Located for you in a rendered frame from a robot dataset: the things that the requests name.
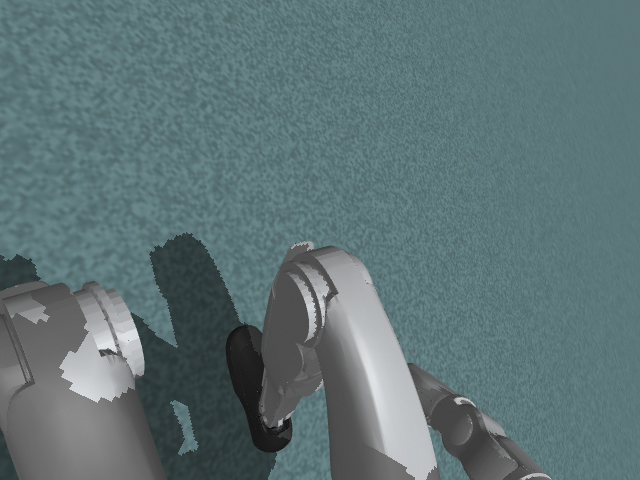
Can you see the right robot arm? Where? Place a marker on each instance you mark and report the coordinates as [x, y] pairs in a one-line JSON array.
[[480, 443]]

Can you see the right robot foot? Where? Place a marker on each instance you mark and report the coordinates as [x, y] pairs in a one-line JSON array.
[[246, 367]]

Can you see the right robot hand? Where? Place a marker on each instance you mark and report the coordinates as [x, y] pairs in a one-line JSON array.
[[430, 390]]

